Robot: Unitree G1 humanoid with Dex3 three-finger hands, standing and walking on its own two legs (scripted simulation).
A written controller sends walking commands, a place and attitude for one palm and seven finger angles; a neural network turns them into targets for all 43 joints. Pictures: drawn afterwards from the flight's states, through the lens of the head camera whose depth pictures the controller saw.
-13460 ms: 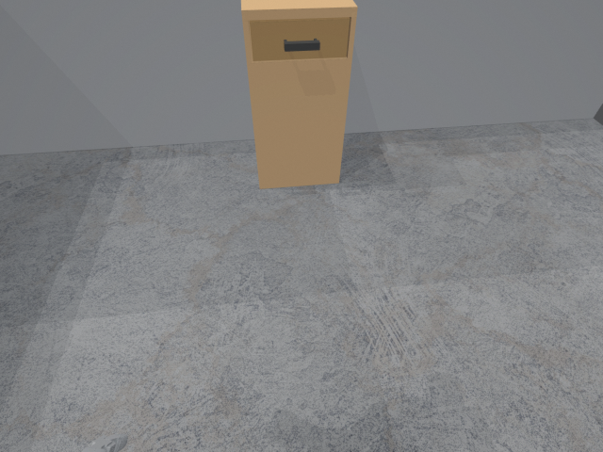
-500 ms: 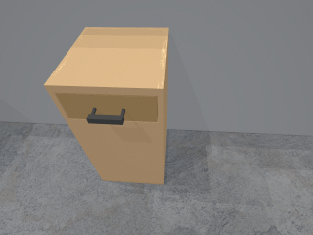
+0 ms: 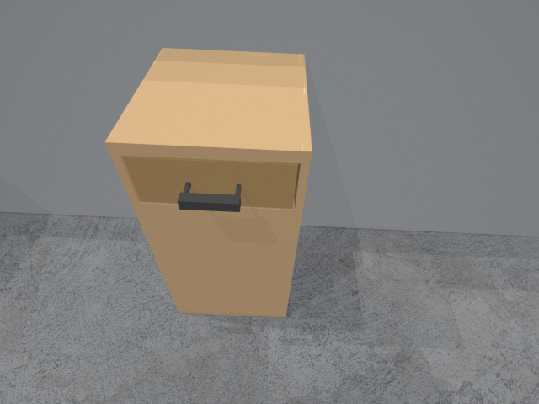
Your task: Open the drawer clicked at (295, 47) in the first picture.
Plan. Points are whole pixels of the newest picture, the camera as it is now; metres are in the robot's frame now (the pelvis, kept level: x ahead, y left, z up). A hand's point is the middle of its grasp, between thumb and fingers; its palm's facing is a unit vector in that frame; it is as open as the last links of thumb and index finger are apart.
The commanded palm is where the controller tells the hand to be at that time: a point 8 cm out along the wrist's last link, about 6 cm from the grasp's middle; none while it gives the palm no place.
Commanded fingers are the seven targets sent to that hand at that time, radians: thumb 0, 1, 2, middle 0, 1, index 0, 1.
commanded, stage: come to a stop and stand still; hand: left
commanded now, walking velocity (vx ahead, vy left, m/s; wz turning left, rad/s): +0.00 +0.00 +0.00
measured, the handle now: (211, 194) +0.53 +0.16 -0.05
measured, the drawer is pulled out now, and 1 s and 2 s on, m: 0.00 0.00 0.00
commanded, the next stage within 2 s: look again from close up in 1.34 s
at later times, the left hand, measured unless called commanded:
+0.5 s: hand out of the picture +0.02 +0.16 -0.18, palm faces +0.01 -0.99 -0.17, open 7.3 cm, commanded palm none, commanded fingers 0.00 0.90 0.90 -0.20 -0.30 -0.20 -0.30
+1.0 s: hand out of the picture +0.02 +0.13 -0.18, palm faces +0.03 -0.99 -0.16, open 7.3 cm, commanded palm none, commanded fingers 0.00 0.90 0.90 -0.20 -0.30 -0.20 -0.30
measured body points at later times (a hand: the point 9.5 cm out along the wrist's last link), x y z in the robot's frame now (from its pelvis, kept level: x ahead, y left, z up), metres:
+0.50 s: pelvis +0.03 +0.00 +0.00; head +0.04 +0.01 +0.45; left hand +0.02 +0.22 -0.16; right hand +0.02 -0.21 -0.16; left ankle +0.00 +0.06 -0.74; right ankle -0.01 -0.14 -0.74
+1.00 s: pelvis +0.04 -0.02 +0.00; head +0.05 -0.02 +0.45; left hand +0.02 +0.18 -0.16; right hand +0.03 -0.24 -0.16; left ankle +0.00 +0.06 -0.74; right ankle -0.01 -0.14 -0.74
